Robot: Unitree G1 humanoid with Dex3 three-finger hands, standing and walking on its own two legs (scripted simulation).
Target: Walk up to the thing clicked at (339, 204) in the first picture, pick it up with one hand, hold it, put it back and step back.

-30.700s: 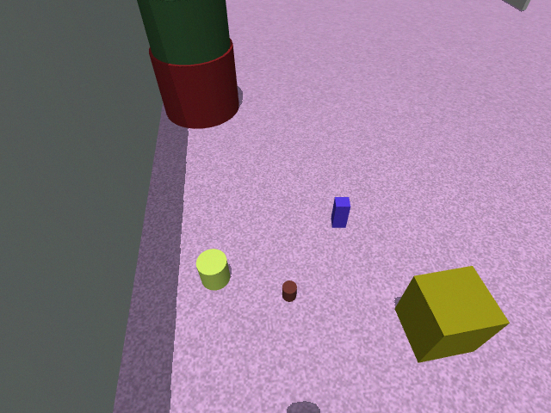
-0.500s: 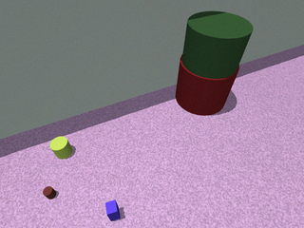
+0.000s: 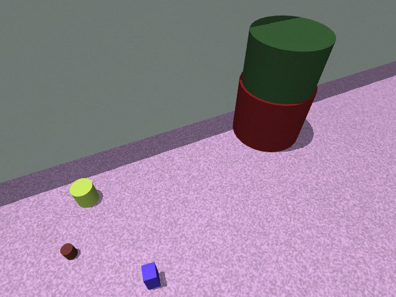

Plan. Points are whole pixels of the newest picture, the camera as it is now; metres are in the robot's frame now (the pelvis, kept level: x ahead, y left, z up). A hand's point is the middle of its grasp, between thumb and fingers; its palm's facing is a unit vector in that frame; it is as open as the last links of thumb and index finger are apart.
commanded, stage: walk up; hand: left
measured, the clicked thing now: (151, 276) +0.36 +0.22 -0.71
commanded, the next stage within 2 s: stand in 0.06 s
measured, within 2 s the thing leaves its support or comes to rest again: neither
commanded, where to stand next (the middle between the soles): +0.00 +0.00 m, yaw +1 degrees
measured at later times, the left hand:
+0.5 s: hand out of the picture +0.08 +0.25 -0.15, palm faces -0.02 -0.94 -0.34, open 7.4 cm
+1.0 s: hand out of the picture +0.07 +0.24 -0.16, palm faces -0.03 -0.94 -0.34, open 7.4 cm
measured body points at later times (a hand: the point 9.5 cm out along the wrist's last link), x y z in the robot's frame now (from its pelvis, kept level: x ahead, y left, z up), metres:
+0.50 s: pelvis -0.01 +0.00 +0.00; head -0.01 -0.01 +0.45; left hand +0.08 +0.30 -0.13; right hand +0.08 -0.30 -0.13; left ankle +0.01 +0.12 -0.75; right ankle -0.02 -0.14 -0.75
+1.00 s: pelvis -0.01 -0.01 +0.00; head -0.01 -0.01 +0.45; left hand +0.07 +0.29 -0.13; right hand +0.06 -0.31 -0.13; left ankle +0.01 +0.12 -0.75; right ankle -0.02 -0.14 -0.75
